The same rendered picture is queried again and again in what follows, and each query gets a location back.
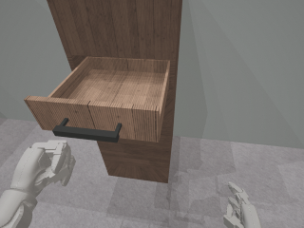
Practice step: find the left robot hand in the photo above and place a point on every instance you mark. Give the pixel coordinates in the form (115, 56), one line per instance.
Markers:
(53, 156)

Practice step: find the right robot hand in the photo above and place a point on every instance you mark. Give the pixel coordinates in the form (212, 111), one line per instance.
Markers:
(246, 213)

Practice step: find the left robot forearm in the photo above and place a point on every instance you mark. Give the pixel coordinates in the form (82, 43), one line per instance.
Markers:
(16, 208)

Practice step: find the cabinet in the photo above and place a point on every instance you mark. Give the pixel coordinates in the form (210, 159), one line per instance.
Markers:
(130, 29)

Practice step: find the handle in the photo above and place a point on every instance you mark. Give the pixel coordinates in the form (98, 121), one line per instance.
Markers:
(87, 133)

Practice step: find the drawer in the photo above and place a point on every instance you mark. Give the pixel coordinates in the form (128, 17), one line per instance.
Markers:
(102, 92)

